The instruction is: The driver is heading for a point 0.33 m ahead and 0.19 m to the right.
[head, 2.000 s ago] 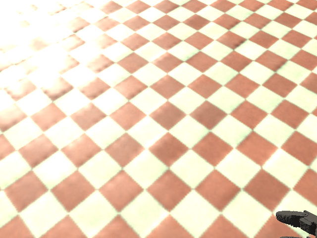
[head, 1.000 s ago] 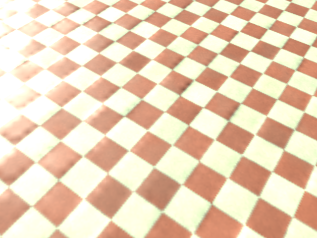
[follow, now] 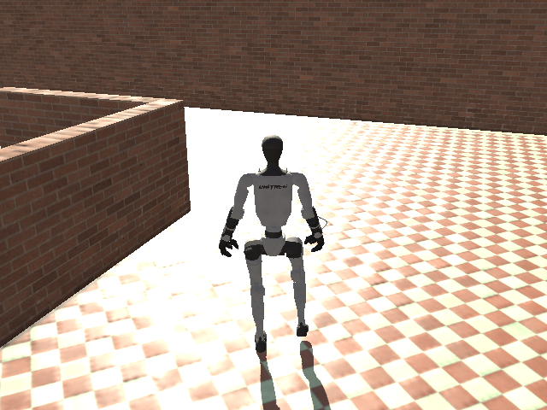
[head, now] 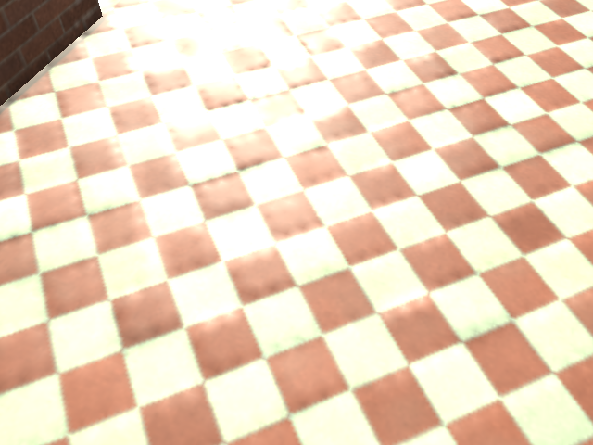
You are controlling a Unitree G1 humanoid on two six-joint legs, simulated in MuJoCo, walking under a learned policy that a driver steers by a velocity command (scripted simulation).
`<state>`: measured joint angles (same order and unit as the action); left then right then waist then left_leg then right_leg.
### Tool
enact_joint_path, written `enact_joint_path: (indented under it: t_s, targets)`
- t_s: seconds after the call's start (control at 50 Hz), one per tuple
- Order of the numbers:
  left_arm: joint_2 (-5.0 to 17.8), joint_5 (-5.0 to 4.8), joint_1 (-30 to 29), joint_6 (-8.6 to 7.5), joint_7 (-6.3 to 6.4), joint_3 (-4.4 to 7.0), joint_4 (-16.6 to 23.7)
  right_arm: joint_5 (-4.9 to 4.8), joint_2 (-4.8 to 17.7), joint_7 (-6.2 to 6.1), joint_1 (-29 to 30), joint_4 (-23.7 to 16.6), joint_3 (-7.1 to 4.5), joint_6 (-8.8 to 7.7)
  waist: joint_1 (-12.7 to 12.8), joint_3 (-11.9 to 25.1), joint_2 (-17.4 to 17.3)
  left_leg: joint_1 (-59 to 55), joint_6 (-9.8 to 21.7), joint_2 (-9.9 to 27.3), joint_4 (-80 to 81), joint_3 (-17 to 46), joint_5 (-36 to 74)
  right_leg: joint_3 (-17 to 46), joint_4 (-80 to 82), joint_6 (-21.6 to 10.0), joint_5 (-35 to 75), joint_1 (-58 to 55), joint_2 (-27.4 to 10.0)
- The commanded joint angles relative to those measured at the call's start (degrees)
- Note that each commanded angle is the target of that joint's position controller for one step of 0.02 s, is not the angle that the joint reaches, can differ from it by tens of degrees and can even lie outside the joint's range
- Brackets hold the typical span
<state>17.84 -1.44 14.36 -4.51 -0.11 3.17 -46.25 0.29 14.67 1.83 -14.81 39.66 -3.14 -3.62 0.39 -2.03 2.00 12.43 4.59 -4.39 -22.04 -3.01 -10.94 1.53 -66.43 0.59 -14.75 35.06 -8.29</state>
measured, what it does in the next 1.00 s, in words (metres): walks ahead: right foot, then left foot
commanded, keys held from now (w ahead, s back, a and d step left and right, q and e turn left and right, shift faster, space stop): w+e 0.26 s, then no key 0.74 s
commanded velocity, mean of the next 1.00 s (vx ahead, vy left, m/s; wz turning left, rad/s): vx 0.24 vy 0.00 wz -0.17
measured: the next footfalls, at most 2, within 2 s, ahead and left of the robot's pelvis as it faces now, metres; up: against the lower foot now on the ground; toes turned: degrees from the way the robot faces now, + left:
right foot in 0.32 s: +0.37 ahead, -0.16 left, +0.00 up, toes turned -12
left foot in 0.74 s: +0.47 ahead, +0.07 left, +0.00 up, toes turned -13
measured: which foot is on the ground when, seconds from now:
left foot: down 0.00-0.34, up 0.36-0.72, down 0.74-1.00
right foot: up 0.00-0.30, down 0.32-1.00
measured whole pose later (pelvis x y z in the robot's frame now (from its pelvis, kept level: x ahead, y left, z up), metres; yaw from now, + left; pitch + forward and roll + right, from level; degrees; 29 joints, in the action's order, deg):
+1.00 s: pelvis +0.39 -0.04 -0.01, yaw -13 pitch +0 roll +0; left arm 13.7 0.5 10.1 0.6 0.6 1.4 -50.6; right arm 0.4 12.9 -1.2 -8.8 48.7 -1.9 -1.3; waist 0.4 -1.3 0.4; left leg 16.5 -0.6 1.0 -31.2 0.7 -14.5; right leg 0.7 -29.7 -0.3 -18.7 10.9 1.0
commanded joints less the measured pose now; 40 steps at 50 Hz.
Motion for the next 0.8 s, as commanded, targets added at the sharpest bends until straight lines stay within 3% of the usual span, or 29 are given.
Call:
enact_joint_path:
  t_s: [0.02, 0.08, 0.12, 0.22, 0.24, 0.28, 0.3, 0.32, 0.34, 0.36, 0.38, 0.4, 0.42, 0.44, 0.46, 0.5, 0.56, 0.6, 0.66, 0.7, 0.72, 0.74, 0.76, 0.78, 0.8]
  targets:
    - [3.1, 0.19, 2.3, 1.10, 0.25, 0.90, 2.1, 0.59, 7.3, -0.45, 2.1, -2.1, -2.13, -2.47, 1.0, 0.7, -4.8, -0.9, 9.4, 16.2, 14.0, 8.3, 15.9, 3.3, 4.0, 1.0, 7.5, 4.0, -1.5]
    - [2.4, 0.28, -2.1, 0.47, -0.42, 0.75, 3.4, 0.74, 7.5, -1.05, 1.5, -0.6, -2.03, -2.73, -0.5, -0.9, -4.5, -1.8, 6.8, 14.1, 14.8, 1.8, 16.2, 3.4, 16.6, 0.5, 19.6, 3.5, 1.0]
    - [1.4, 0.25, -6.2, 0.09, -1.20, 0.23, 4.5, 0.45, 8.3, -1.43, 0.5, 0.3, -2.17, -2.76, -2.2, -2.1, -4.1, -2.9, 5.7, 14.6, 16.2, -0.4, 15.3, 1.0, 23.7, -0.1, 24.6, 2.1, 2.3]
    - [0.9, 0.35, -12.8, -0.09, -3.22, -0.32, 8.6, -0.62, 9.8, -2.12, -3.4, 3.4, -2.88, -1.02, -4.6, -3.9, -3.1, -16.5, 4.7, 18.8, 12.3, -2.6, 22.8, -1.0, 31.8, -2.9, 19.5, 7.2, 3.7]
    - [1.3, 0.42, -13.0, -0.07, -3.63, -0.19, 9.4, -0.77, 10.3, -2.36, -3.3, 3.6, -3.05, -0.42, -4.2, -3.3, -3.6, -18.8, 4.2, 19.3, 10.0, -3.2, 28.5, -2.1, 32.3, -3.8, 16.2, 7.0, 4.5]
    - [2.9, 0.88, -10.4, 0.26, -3.92, 0.66, 10.2, -0.84, 11.8, -3.13, -2.4, 3.4, -3.39, 0.74, -1.8, 0.1, -6.0, -20.7, 2.7, 19.0, 1.2, -4.3, 50.7, -5.9, 32.3, -5.7, 9.0, 0.6, 8.5]
    - [4.9, 1.28, -4.7, 0.34, -3.73, 1.72, 9.3, -0.66, 12.1, -3.55, -2.2, 3.3, -3.28, 1.35, 1.3, 3.9, -6.9, -20.0, 1.7, 17.9, -7.4, -4.6, 58.9, -7.0, 32.6, -6.8, 7.7, -7.0, 11.1]
    - [7.6, 1.44, 3.3, 0.15, -3.06, 3.09, 7.8, -0.89, 11.8, -3.90, -1.4, 3.2, -2.88, 1.53, 6.1, 8.2, -5.8, -14.4, -0.6, 15.5, -19.7, -6.1, 56.3, -5.8, 37.7, -8.7, 16.0, -20.2, 12.1]
    - [13.3, 2.16, 9.3, 0.48, -1.93, 4.30, 7.1, 0.85, 8.4, -3.88, -4.7, 1.7, -1.48, 0.61, 6.3, 16.8, 3.9, 1.5, -3.7, 11.0, -39.3, -6.4, 28.1, 8.9, 33.4, -13.8, 38.7, -41.5, 0.1]
    - [13.4, 1.94, 7.4, 0.30, -1.73, 3.58, 7.9, 1.06, 3.4, -2.28, -12.3, 2.2, 0.66, -0.61, 1.5, 28.3, 13.7, 20.6, -7.2, -0.6, -60.6, 1.3, -26.4, 37.9, 37.7, -27.1, 47.8, -59.8, -15.7]
    - [9.2, 1.81, 8.9, 0.98, -1.73, 2.62, 8.4, -1.01, 10.7, -1.36, -8.0, 4.0, -1.10, -1.53, 6.5, 31.8, 2.3, 21.1, -6.2, 2.8, -62.9, 11.2, -25.2, 33.2, 39.2, -24.8, 47.0, -57.9, -13.7]
    - [7.5, 1.71, 4.8, 1.18, -1.59, 1.99, 8.7, -2.77, 10.4, -1.21, -1.4, 1.3, -0.97, -1.64, 5.8, 22.6, 1.4, 24.6, -5.6, 5.7, -59.8, 10.0, -22.7, 23.9, 39.7, -21.7, 46.6, -51.3, -11.5]
    - [6.1, 1.13, 1.1, 1.15, -1.57, 1.51, 8.5, -2.04, 9.1, -1.71, 1.5, 0.8, -0.56, -1.45, 3.7, 13.5, -3.3, 25.9, -5.8, 8.0, -53.7, 7.8, -20.0, 18.1, 41.9, -19.1, 45.4, -40.9, -8.6]
    - [4.2, 1.14, -1.4, 1.11, -1.26, 0.94, 8.6, -1.07, 9.3, -2.35, 2.2, 1.1, -0.96, -0.70, 1.9, 10.0, -3.5, 23.5, -6.0, 9.6, -49.2, 7.3, -17.8, 14.9, 44.0, -17.7, 42.7, -33.7, -6.8]
    - [4.3, 1.90, -2.9, 1.19, -1.22, 0.78, 8.7, -1.03, 8.9, -2.61, 0.5, 1.6, -1.02, 0.35, -0.1, 8.3, -1.8, 18.0, -6.5, 10.0, -47.1, 7.0, -16.0, 12.6, 46.3, -17.3, 42.3, -26.6, -5.4]
    - [4.6, 2.49, -5.7, 0.74, -1.38, 0.95, 8.5, -0.64, 6.7, -3.36, -4.0, 3.1, -0.63, 1.94, -2.8, 7.9, 0.3, 12.2, -8.1, 9.7, -41.5, 5.9, -12.9, 8.1, 48.9, -17.6, 44.8, -19.4, -3.6]
    - [4.6, 2.47, -7.9, 0.90, -0.83, 1.00, 7.4, 0.06, 5.1, -4.06, -3.6, 3.6, -0.08, 2.48, -3.1, 9.4, 2.3, 9.1, -9.2, 9.6, -29.5, 5.4, -5.5, 3.1, 48.9, -16.0, 45.2, -18.3, -1.5]
    - [4.7, 2.54, -7.4, 1.58, -0.46, 0.95, 6.3, -0.10, 5.5, -4.00, -1.2, 3.6, -0.13, 2.60, -1.7, 10.2, 2.9, 7.8, -9.3, 9.5, -24.1, 5.2, 0.4, 2.4, 49.1, -15.0, 38.8, -19.5, -1.1]
    - [4.1, 2.70, -6.9, 2.42, -0.40, 0.51, 4.5, -0.32, 6.4, -3.85, 2.3, 3.2, -0.52, 2.90, -0.4, 8.3, 3.4, 6.4, -8.8, 9.1, -17.9, 5.6, 1.9, 4.4, 49.2, -14.1, 25.7, -19.6, -1.8]
    - [3.2, 2.26, -7.8, 2.75, -0.49, 0.00, 3.7, 0.09, 6.2, -3.68, 2.5, 3.4, -0.75, 2.72, -1.3, 7.1, 3.4, 3.1, -7.5, 8.2, -11.1, 5.0, 3.0, 5.5, 47.0, -12.5, 18.4, -19.1, -1.5]
    - [2.2, 1.83, -7.7, 2.77, -0.52, -0.42, 3.2, 0.61, 6.1, -3.56, 1.9, 3.7, -0.77, 2.46, -2.1, 6.7, 2.8, -0.3, -6.5, 7.7, -5.3, 4.5, 7.4, 5.4, 45.3, -10.3, 13.4, -18.5, 0.1]
    - [0.7, 2.13, -5.5, 2.55, -0.51, -0.95, 2.5, 1.25, 7.6, -3.62, 2.2, 3.4, -0.99, 2.16, -1.5, 6.4, 0.3, -3.5, -5.4, 10.3, -2.3, 7.7, 16.1, 5.0, 43.1, -7.2, 8.0, -17.6, 2.5]
    - [0.3, 3.25, -1.6, 2.29, -0.56, -0.99, 1.9, 1.21, 11.0, -3.95, 3.4, 2.5, -1.54, 2.11, 1.9, 6.4, -5.9, -5.5, -3.1, 14.9, -3.0, 12.1, 24.3, 2.5, 39.3, -4.5, 0.1, -16.0, 6.9]
    - [-1.3, 3.18, 2.0, 2.37, -0.35, -1.29, 1.0, 0.90, 10.1, -4.01, 5.6, 3.1, -1.31, 2.44, 4.7, 7.2, -12.6, -3.3, 0.5, 16.4, -3.0, 13.5, 17.9, 0.1, 39.7, -2.7, -5.1, -17.1, 9.2]
    - [-0.1, 3.18, -1.2, 2.91, -0.02, -1.35, 1.1, 0.38, 6.6, -3.48, 7.0, 3.1, -0.80, 2.59, 2.8, 6.1, -11.6, 1.0, -0.1, 14.0, -1.8, 12.6, 7.3, -0.3, 40.5, -1.7, -2.3, -20.6, 8.6]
